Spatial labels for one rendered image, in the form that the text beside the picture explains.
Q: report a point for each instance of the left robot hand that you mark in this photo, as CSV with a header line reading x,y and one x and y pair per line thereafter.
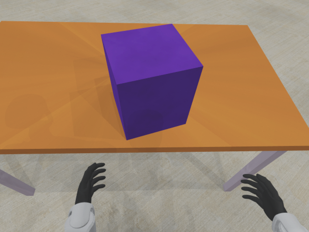
x,y
86,188

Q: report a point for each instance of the right robot hand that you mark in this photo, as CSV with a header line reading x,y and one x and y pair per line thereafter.
x,y
267,196

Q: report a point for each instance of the robot right forearm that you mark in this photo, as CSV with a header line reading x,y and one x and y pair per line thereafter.
x,y
286,222

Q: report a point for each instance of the robot left forearm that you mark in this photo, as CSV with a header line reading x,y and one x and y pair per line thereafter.
x,y
81,218

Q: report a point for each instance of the carton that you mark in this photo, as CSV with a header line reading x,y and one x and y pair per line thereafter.
x,y
154,76

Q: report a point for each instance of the table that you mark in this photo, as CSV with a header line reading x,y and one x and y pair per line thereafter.
x,y
56,97

